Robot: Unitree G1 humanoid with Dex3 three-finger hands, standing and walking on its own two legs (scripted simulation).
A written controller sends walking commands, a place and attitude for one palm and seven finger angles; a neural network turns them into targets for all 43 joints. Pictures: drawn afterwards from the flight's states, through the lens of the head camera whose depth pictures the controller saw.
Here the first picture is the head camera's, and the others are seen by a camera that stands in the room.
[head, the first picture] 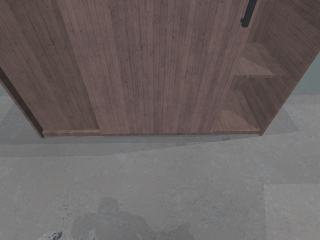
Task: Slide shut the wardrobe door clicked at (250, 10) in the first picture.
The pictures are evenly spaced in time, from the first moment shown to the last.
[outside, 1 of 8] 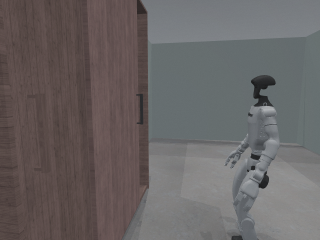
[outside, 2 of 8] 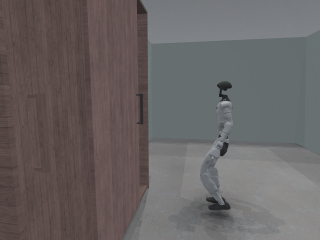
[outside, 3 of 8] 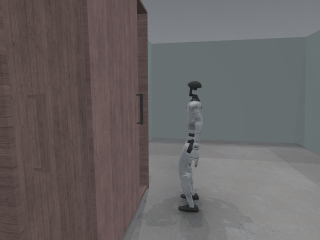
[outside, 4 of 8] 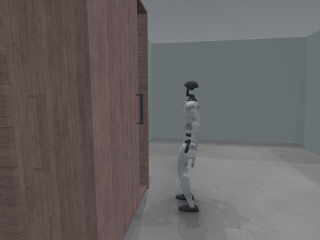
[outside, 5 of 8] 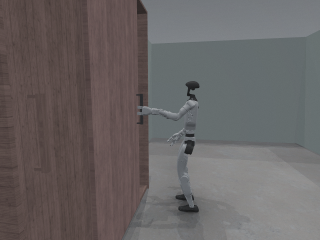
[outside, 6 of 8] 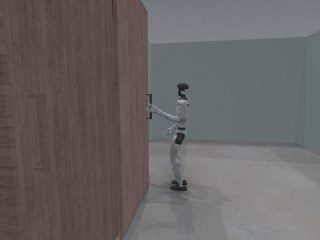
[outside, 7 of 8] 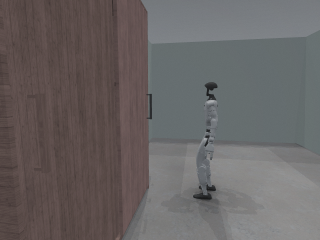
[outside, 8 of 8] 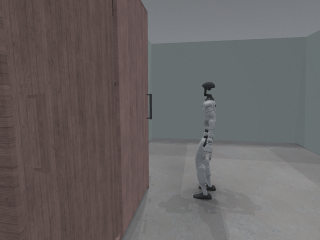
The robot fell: no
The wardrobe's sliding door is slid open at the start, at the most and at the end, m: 0.39 0.39 0.00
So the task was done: yes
